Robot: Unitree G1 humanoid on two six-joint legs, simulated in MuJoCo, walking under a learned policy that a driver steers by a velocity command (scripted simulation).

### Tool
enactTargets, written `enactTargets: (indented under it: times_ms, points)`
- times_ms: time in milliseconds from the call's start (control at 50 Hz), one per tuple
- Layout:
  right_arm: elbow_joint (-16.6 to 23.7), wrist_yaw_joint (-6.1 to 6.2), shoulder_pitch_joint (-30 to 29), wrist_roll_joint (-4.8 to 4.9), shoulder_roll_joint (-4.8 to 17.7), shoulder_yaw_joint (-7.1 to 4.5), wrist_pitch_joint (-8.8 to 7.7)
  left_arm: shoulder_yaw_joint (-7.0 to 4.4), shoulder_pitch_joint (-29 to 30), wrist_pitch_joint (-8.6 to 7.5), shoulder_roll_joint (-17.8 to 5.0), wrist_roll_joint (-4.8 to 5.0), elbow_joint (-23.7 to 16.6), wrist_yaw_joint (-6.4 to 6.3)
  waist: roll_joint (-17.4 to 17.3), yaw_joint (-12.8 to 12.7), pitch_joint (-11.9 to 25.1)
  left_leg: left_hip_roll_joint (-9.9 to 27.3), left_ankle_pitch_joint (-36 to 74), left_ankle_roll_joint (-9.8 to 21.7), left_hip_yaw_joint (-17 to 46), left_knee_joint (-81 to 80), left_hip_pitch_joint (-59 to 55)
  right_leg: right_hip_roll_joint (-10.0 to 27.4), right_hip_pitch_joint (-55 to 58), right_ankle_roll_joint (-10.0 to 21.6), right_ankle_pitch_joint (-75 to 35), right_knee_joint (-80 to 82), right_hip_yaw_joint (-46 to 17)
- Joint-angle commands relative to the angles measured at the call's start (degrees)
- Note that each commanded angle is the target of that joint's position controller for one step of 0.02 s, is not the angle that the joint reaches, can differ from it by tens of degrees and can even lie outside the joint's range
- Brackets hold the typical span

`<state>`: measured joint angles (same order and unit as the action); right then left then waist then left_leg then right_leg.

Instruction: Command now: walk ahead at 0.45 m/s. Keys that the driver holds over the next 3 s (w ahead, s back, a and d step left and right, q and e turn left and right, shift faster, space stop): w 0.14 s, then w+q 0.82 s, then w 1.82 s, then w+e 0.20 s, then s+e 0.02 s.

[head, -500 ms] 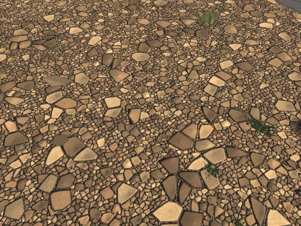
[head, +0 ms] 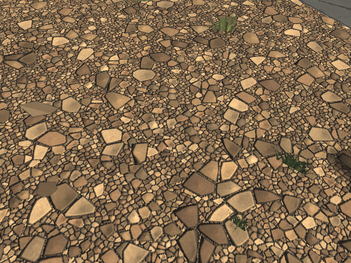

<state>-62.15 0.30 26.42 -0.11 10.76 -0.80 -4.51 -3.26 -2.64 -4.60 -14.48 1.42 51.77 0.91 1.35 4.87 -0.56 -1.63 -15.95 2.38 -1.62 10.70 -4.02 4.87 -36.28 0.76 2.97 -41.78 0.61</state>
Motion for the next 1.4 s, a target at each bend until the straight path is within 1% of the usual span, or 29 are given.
enactTargets:
  times_ms: [20, 100, 160, 180, 200, 220, 260, 320, 400, 520, 620, 680, 720, 740, 760, 780, 800, 820, 860, 940, 1040, 1140, 1200, 1220, 1240, 1260, 1280, 1320, 1400]
  points:
    - [1.5, 0.70, 2.3, 0.58, 10.6, -2.04, -0.45, 0.69, 10.7, -0.73, -1.4, 0.31, -6.0, 0.80, -6.9, 0.0, -7.8, 13.9, 16.1, 8.0, 6.5, -6.3, 6.8, -1.9, 0.6, 0.0, -5.1, 7.3, 1.9]
    - [1.5, 0.75, 1.3, 1.05, 11.4, -2.91, 0.11, 0.01, 10.3, -1.20, -4.2, 0.34, -7.1, 1.72, -7.0, -3.2, -6.2, 16.6, 29.4, 6.3, 5.0, -0.7, -0.3, -2.9, 4.7, 3.3, -1.8, 11.5, 1.3]
    - [3.1, 0.61, -1.0, 0.19, 11.1, -2.80, 1.17, -3.28, -11.4, -0.95, -10.1, 0.37, -1.1, 0.82, -7.9, -14.1, 7.6, 12.5, 46.9, 2.8, 2.0, 26.0, 8.2, -4.6, 35.8, 7.8, 1.5, 10.2, 1.0]
    - [4.5, 0.01, 3.7, -0.33, 5.4, -1.14, 0.65, -4.55, -20.5, -0.81, -15.6, -1.18, 0.5, 0.23, 3.3, -13.4, 17.7, 5.2, 22.9, -0.4, 0.1, 48.5, 29.6, 11.0, 59.3, 14.7, 10.0, 11.2, -20.9]
    - [3.7, -0.27, 6.4, 0.83, 1.6, -0.01, -0.70, -3.53, -22.2, -0.71, -13.7, -1.28, 1.2, 0.57, 12.1, -12.2, 25.1, -1.7, -16.8, -0.9, 7.4, 62.1, 39.2, 19.5, 63.6, 18.7, 21.7, 23.2, -43.4]
    - [5.2, -0.29, -0.5, 2.84, 8.2, -2.00, -1.70, -2.30, -17.5, -1.13, -9.5, -0.74, 0.9, 0.59, 8.2, -12.1, 15.1, 1.6, -14.7, 0.4, 10.5, 67.7, 44.3, 16.9, 54.8, 14.8, 24.9, 26.3, -38.4]
    - [7.1, 0.69, -6.7, 2.90, 10.0, -3.03, -1.94, -0.94, -7.0, -2.02, -5.3, -0.86, -0.5, 0.73, 2.4, -7.9, 3.6, 7.3, -3.3, 1.5, 7.7, 64.0, 42.2, 13.4, 35.7, 10.8, 14.7, 29.8, -21.9]
    - [6.2, 0.90, -3.0, 2.43, 5.5, -3.49, 0.62, -0.31, -4.4, -2.80, -2.2, -2.15, 1.0, 1.12, 4.2, -3.5, 1.0, 10.4, 1.8, 1.8, 8.0, 58.8, 34.1, 8.8, 24.4, 8.5, 7.5, 34.0, -8.6]
    - [9.5, 1.05, -9.0, 1.92, 6.3, -4.25, 2.12, -0.82, -7.1, -3.04, -5.0, -2.58, 2.9, -0.28, 2.2, -3.3, -3.0, 10.6, 9.5, 0.6, 9.2, 53.0, 42.1, 8.9, 23.5, 9.6, 2.0, 36.8, -1.7]
    - [14.0, -1.28, -20.3, 1.18, 5.2, -3.51, 1.06, -0.90, -11.7, -2.32, -7.5, -2.27, 3.5, -2.23, -0.5, -6.6, -4.7, 8.9, 22.4, -0.2, 4.0, 34.4, 44.6, 8.4, 30.0, 8.1, -5.1, 37.2, 6.6]
    - [19.5, -3.47, -28.4, 1.33, 4.4, -2.56, 1.05, -1.52, -17.5, 0.08, -9.1, -1.28, 4.7, -2.47, -1.0, -9.0, -6.2, 7.3, 15.2, 1.7, -0.6, 27.1, 49.1, 11.8, 43.1, 7.7, -16.2, 30.8, 10.0]
    - [21.0, -4.38, -24.4, 1.54, 7.4, -3.88, 1.39, -2.25, -15.2, 1.37, -11.5, -0.96, 3.0, -2.97, 3.2, -4.8, -1.2, 1.7, 6.5, 4.6, -6.0, 26.7, 37.6, 12.0, 44.7, 5.9, -44.6, 19.3, 12.7]
    - [18.0, -3.72, -9.0, 1.95, 13.3, -7.04, 1.55, -2.33, -13.1, 1.99, -12.2, -0.71, 1.7, -3.22, 3.2, 3.8, 7.1, -2.5, 8.4, 8.6, -5.5, 21.2, 15.4, 9.3, 37.5, 3.3, -46.5, -2.3, 14.0]
    - [16.4, -2.12, -1.6, 1.85, 19.0, -8.88, 2.24, -1.43, -14.3, 1.18, -9.7, -1.89, 0.2, -2.97, -5.6, 5.1, 12.6, 7.3, 8.2, 12.4, 10.6, 20.0, -2.1, 5.7, 21.7, 0.8, -20.0, -21.1, 14.0]
    - [18.4, -1.97, -4.9, 1.62, 22.1, -8.96, 1.80, 0.68, -17.5, -1.19, -2.2, -2.03, -2.8, -1.79, -16.4, -1.5, 18.4, 20.9, 0.9, 24.5, 46.5, 10.3, -18.1, -8.5, -2.1, -2.4, 28.4, -41.0, 4.6]
    - [18.3, -2.11, -2.7, 0.72, 17.4, -7.46, 1.38, -0.39, -10.6, -4.04, -7.6, 0.14, -4.4, -0.67, -9.5, 2.6, 20.4, 21.0, 0.5, 22.7, 48.1, 5.3, -19.5, -6.0, -8.4, -0.4, 27.8, -43.5, -6.8]
    - [18.3, -1.93, -4.8, 0.49, 14.2, -6.71, 0.74, -0.58, -6.8, -5.12, -8.3, 1.71, -6.0, -0.28, -7.2, 1.9, 13.2, 19.0, 4.2, 19.8, 38.2, 5.8, -13.9, -3.2, -11.4, 1.2, 23.3, -40.5, -6.5]
    - [19.0, -2.11, -9.1, 0.85, 12.2, -6.13, 0.19, -0.53, -6.7, -5.33, -7.6, 0.92, -5.5, -0.63, -0.7, -1.5, 7.6, 16.0, 10.7, 17.5, 30.3, 5.5, -4.0, -0.4, -8.8, 1.4, 19.1, -34.2, -6.2]
    - [20.9, -1.79, -14.5, 0.46, 9.5, -5.06, -0.09, -1.54, -8.4, -3.76, -8.5, -0.86, -4.9, -1.03, -0.6, -5.3, 4.4, 12.3, 18.4, 15.2, 22.9, 3.6, 7.9, 2.3, -1.0, 0.2, 15.7, -26.4, -6.0]
    - [21.1, -0.33, -12.3, 0.93, 13.1, -5.89, -0.21, -1.18, -4.7, -1.68, -6.0, -2.42, -7.6, -1.44, -1.7, -5.8, 1.6, 9.8, 24.4, 15.2, 17.6, 1.2, 16.4, 1.4, 0.5, -3.9, 8.9, -13.3, -3.6]
    - [19.7, 0.39, -7.6, 1.05, 12.7, -5.68, 0.31, 0.08, 4.6, -2.22, -3.8, -1.68, -10.1, -0.59, -5.9, -1.0, 0.7, 6.4, 16.3, 10.3, 12.8, 1.9, 18.8, -2.5, 7.0, -3.9, -11.4, 7.9, -1.3]
    - [17.5, 0.47, -4.3, 1.03, 12.6, -5.49, 0.58, -0.58, 7.3, -3.28, -7.2, -1.24, -11.9, 0.60, -7.4, -0.5, -0.6, 11.9, 15.8, 9.4, 18.4, 7.0, 7.9, -2.6, 4.6, -0.2, -5.9, 13.6, -3.1]
    - [18.0, 0.74, -6.0, 0.71, 12.7, -5.37, 1.28, -1.96, -2.1, -3.90, -9.8, -1.48, -9.6, 0.59, -8.2, -5.9, 3.4, 10.2, 33.3, 7.1, 17.3, 17.2, 5.0, -4.8, 16.1, 3.5, -1.1, 16.4, -0.5]
    - [19.0, 0.58, -6.8, 0.23, 11.0, -4.50, 1.31, -2.74, -10.9, -4.01, -12.1, -2.17, -7.9, 0.39, -6.1, -9.9, 10.9, 7.1, 31.3, 5.4, 14.7, 29.4, 10.5, 0.3, 30.3, 6.7, -3.1, 13.8, -5.2]
    - [19.4, 0.51, 0.0, 0.42, 7.5, -3.40, 0.63, -3.99, -19.3, -3.65, -16.6, -2.71, -6.6, 0.27, 5.9, -9.5, 20.0, -0.8, 12.8, 1.0, 9.7, 50.3, 29.3, 12.4, 52.3, 14.8, 1.9, 14.0, -25.5]
    - [18.7, 0.34, 2.7, 1.64, 7.4, -2.95, -0.03, -3.71, -22.4, -3.01, -14.5, -1.14, -4.3, 0.93, 16.6, -9.5, 22.1, -4.2, -16.7, -0.6, 10.5, 61.8, 42.8, 18.2, 58.6, 18.9, 15.8, 23.4, -45.1]
    - [19.4, 0.23, -2.6, 2.48, 12.4, -3.98, -0.39, -2.47, -19.0, -2.78, -10.3, -0.06, -5.2, 0.93, 8.9, -10.4, 12.9, -0.5, -14.2, 0.0, 12.6, 66.3, 49.0, 16.6, 52.6, 16.0, 25.1, 25.3, -41.3]
    - [21.7, 0.16, -11.6, 1.18, 12.2, -3.94, -0.65, -1.22, -11.5, -1.95, -7.4, -1.37, -6.7, 0.74, 0.8, -8.3, 2.0, 4.8, -5.1, 0.4, 8.2, 61.2, 47.8, 11.8, 35.9, 12.9, 16.9, 28.1, -27.1]
    - [21.4, 0.16, -9.3, 0.56, 8.9, -3.76, 0.24, -0.68, -10.6, -2.44, -6.5, -1.62, -5.8, 0.71, 3.8, -4.8, 1.3, 8.3, 0.3, -0.6, 6.2, 51.7, 41.2, 7.3, 27.4, 12.7, 1.3, 32.1, -16.1]
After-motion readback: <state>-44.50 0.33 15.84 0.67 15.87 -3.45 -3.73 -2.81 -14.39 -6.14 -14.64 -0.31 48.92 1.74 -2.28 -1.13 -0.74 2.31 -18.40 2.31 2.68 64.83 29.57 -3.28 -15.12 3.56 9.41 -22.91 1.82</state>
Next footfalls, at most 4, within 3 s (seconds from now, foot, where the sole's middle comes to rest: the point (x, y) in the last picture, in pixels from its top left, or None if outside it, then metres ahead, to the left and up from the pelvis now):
0.16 right None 0.28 -0.14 -0.78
0.72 left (134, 248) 0.56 0.12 -0.78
1.22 right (149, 170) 0.92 0.05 -0.78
1.74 left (73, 149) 1.06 0.40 -0.78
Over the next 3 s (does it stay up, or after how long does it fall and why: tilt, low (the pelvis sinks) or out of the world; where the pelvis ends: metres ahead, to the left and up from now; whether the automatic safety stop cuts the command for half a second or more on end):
stays up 1.54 0.57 0.00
